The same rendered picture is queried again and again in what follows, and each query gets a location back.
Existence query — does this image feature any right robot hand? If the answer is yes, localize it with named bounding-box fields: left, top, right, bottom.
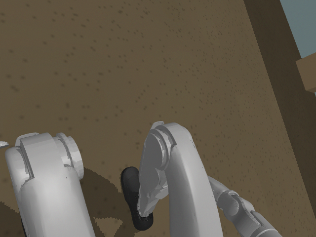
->
left=208, top=176, right=229, bottom=205

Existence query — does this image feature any right robot foot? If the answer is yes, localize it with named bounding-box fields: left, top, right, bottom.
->
left=121, top=166, right=154, bottom=231

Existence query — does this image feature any right robot arm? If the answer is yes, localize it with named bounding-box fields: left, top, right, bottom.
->
left=217, top=190, right=282, bottom=237

